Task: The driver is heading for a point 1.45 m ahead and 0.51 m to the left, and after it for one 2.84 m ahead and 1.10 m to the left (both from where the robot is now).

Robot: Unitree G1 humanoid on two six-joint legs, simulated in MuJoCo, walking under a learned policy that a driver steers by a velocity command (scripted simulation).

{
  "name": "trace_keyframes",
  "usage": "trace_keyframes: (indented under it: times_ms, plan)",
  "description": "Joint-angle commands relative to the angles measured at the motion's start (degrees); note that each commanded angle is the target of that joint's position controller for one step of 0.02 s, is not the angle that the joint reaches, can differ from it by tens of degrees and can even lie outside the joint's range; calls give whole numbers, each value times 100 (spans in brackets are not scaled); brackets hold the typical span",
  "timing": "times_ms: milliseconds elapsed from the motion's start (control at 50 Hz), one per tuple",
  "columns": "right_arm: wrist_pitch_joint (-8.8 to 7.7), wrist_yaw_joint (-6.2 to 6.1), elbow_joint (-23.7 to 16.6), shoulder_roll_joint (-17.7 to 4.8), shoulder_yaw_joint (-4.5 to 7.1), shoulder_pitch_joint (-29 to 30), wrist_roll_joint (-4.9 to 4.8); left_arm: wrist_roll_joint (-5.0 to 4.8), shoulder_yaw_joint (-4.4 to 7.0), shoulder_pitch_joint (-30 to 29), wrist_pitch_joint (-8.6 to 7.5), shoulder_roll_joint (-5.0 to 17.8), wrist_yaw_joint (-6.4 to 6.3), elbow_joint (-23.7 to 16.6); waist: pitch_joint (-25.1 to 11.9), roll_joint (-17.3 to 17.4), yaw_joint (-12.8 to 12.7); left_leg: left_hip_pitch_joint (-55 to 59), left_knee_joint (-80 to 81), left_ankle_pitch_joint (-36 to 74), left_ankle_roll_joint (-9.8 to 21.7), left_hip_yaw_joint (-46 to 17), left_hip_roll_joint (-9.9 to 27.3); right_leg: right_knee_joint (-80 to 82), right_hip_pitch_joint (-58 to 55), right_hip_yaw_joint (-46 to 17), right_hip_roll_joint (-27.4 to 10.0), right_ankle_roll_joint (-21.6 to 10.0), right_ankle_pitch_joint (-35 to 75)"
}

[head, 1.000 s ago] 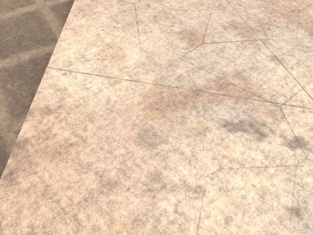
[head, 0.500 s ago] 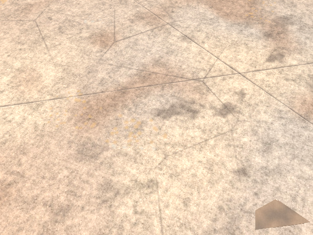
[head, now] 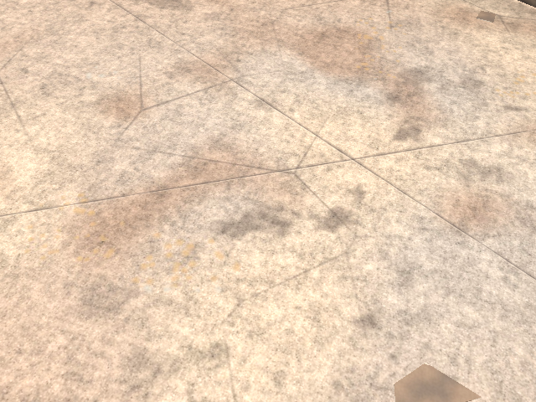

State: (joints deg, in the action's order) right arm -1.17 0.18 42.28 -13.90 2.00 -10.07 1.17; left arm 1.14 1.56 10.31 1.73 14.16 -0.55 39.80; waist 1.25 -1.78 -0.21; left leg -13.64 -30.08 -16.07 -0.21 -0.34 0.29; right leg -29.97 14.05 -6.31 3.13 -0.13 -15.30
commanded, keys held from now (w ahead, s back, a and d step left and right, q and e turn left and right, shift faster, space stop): no key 0.52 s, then w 0.48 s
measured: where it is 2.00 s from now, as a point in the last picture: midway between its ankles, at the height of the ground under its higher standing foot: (257, 340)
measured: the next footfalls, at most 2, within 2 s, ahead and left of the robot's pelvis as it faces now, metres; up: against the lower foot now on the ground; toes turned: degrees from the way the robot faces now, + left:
right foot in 0.86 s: +0.13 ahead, -0.13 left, +0.00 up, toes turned +0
left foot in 1.34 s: +0.49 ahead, +0.10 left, +0.00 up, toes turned +6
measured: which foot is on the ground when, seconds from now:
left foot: down 0.00-0.86, up 0.88-1.00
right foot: down 0.00-0.58, up 0.60-0.84, down 0.86-1.00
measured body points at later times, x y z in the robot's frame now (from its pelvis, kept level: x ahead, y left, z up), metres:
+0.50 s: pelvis +0.01 +0.02 +0.00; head +0.02 +0.03 +0.45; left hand +0.11 +0.28 -0.13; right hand +0.13 -0.23 -0.11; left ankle +0.00 +0.12 -0.74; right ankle +0.01 -0.12 -0.74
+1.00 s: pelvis +0.12 -0.04 +0.01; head +0.12 -0.06 +0.46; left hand +0.15 +0.23 -0.11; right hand +0.21 -0.32 -0.12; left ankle +0.09 +0.11 -0.65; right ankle +0.09 -0.13 -0.74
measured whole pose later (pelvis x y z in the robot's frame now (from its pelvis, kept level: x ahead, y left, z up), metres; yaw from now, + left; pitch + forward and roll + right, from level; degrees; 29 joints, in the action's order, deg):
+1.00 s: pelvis +0.12 -0.04 +0.01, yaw +0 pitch +1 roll +0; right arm -4.5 0.4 49.1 -17.8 2.6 -15.1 -1.7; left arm -0.3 2.6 19.5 -5.5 13.6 0.9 52.4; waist -0.6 2.8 -1.1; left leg -26.7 -61.3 -17.5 3.5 -0.6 2.6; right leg -21.8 8.4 1.2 1.4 -2.7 -14.1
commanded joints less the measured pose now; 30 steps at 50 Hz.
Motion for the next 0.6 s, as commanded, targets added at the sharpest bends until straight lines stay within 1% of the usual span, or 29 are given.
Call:
trace_keyframes:
  times_ms: [20,100,180,340,520,540,560,580,600]
  plan:
    - [-143,-43,-382,-725,142,194,-19,-22,220,-119,-60,646,-32,-339,-219,598,-6,41,664,458,220,-550,508,321,-56,-302,-350,-117,591]
    - [-105,-79,-390,-678,103,160,-31,-35,227,-14,-103,560,-45,-176,-233,292,45,160,552,559,251,-485,435,346,-26,-318,-363,-54,781]
    - [-96,-66,-356,-627,71,166,-43,-40,242,95,-113,544,-82,-36,-238,139,43,183,515,673,271,-442,379,353,-111,-335,-387,0,960]
    - [-111,-29,-144,-565,32,126,-59,-51,265,248,-97,570,-172,229,-203,152,12,147,579,797,283,-394,306,358,-321,-339,-426,56,1178]
    - [-122,-36,235,-582,13,19,-74,-63,276,308,-77,552,-241,614,-113,216,9,147,749,802,313,-420,289,434,-458,-294,-431,125,1233]
    - [-113,-45,322,-576,10,-69,-72,-67,264,393,-70,496,-247,705,-226,276,9,197,853,227,338,-423,261,417,-501,-186,-345,124,792]
    - [-89,-65,375,-658,36,-101,-98,-92,265,412,-68,469,-254,766,-129,407,35,167,1004,-745,427,-531,267,261,-327,4,-187,102,69]
    - [-58,-94,415,-866,103,-193,-143,-125,279,370,-93,482,-256,771,50,670,110,176,1250,-1822,636,-891,444,-127,100,270,4,81,-710]
    - [-42,-127,482,-1034,151,-396,-182,-147,275,201,-160,470,-244,678,267,978,202,258,1671,-2749,958,-1639,959,-608,696,473,29,72,-1050]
